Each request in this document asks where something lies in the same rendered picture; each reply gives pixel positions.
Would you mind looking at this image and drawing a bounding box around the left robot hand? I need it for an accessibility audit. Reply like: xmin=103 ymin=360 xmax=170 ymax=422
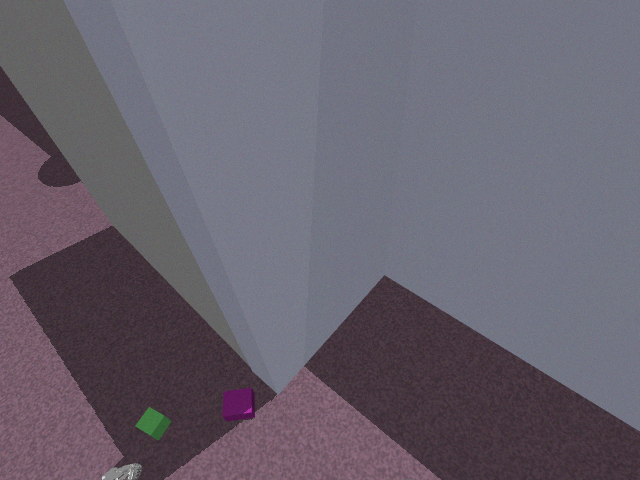
xmin=102 ymin=463 xmax=142 ymax=480

